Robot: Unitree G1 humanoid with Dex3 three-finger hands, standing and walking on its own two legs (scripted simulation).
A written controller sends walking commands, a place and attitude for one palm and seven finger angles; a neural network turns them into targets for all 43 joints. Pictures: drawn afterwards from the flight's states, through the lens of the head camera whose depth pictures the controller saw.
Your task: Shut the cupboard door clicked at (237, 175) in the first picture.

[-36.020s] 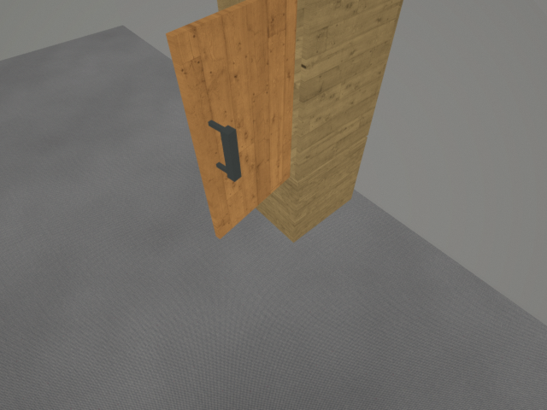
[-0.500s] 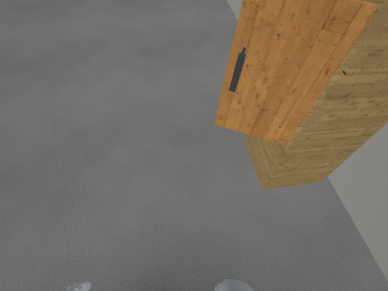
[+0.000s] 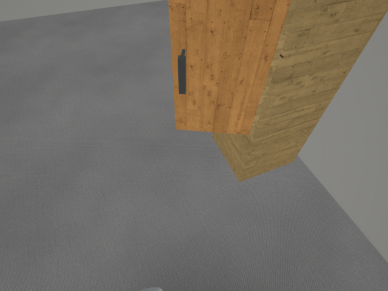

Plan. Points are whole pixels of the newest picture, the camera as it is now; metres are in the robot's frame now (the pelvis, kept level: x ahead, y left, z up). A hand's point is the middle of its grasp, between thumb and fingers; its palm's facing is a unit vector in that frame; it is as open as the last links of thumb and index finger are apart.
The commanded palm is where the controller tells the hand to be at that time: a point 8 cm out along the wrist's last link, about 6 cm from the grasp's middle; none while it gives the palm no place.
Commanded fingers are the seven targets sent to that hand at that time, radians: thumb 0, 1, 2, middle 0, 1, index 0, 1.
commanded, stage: take the last steps up to it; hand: left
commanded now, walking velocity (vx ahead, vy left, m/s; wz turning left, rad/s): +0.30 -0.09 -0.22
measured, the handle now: (182, 72) +0.79 +0.07 -0.01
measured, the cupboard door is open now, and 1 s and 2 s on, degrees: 63 63 63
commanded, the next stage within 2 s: come to a stop and stand still in 0.88 s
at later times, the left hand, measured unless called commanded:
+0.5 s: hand (150, 255) +0.23 +0.12 -0.17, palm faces -0.18 -0.97 -0.19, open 7.4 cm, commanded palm none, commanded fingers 0.00 0.90 0.90 -0.20 -0.30 -0.20 -0.30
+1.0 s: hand (167, 254) +0.24 +0.08 -0.19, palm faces -0.02 -0.99 -0.12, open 7.4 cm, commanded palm none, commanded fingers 0.00 0.90 0.90 -0.20 -0.30 -0.20 -0.30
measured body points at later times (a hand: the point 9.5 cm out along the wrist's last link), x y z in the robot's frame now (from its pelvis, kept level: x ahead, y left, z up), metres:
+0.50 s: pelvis +0.10 -0.05 -0.01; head +0.13 -0.06 +0.44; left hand +0.24 +0.17 -0.15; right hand -0.03 -0.26 -0.15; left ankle +0.02 +0.11 -0.73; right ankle +0.14 -0.17 -0.74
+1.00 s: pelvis +0.27 -0.08 -0.01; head +0.29 -0.06 +0.44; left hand +0.24 +0.13 -0.18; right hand +0.36 -0.32 -0.14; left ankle +0.33 +0.00 -0.74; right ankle +0.16 -0.17 -0.69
